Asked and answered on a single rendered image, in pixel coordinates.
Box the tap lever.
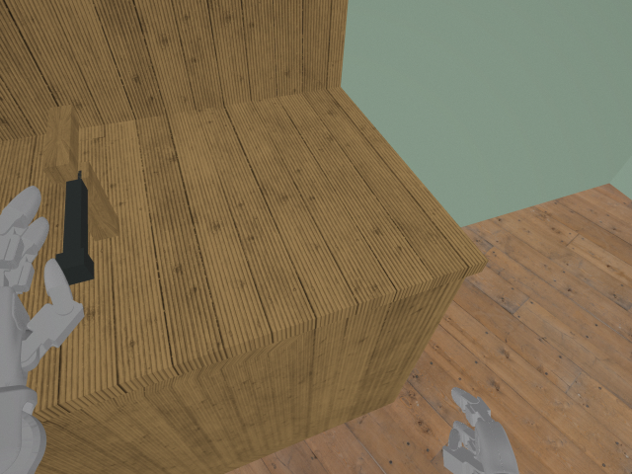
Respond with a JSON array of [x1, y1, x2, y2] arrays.
[[55, 170, 94, 285]]

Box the left robot hand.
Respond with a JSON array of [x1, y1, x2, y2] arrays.
[[0, 186, 84, 388]]

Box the right robot hand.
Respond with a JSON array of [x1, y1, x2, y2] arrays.
[[442, 387, 519, 474]]

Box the counter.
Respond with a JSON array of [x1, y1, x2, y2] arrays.
[[0, 0, 489, 474]]

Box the robot left forearm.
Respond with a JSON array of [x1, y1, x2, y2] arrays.
[[0, 385, 46, 474]]

